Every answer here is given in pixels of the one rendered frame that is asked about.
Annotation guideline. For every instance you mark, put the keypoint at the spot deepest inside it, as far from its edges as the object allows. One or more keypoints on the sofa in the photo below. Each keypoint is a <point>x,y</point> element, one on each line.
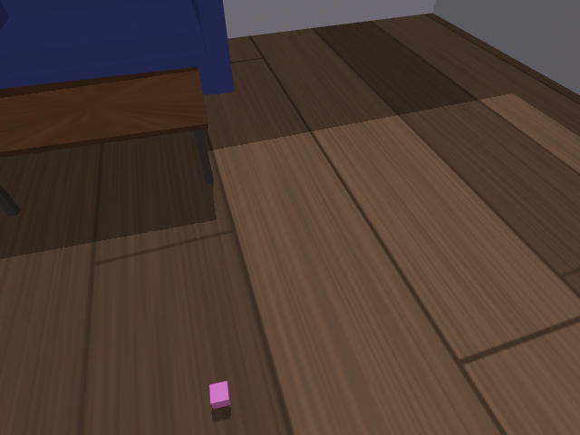
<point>47,41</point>

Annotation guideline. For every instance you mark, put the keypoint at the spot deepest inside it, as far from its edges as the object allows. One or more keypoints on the cube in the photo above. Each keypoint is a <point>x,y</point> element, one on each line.
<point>219,394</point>

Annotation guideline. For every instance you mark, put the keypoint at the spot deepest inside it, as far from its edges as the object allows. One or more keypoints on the coffee table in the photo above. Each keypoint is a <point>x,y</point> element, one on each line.
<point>63,115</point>

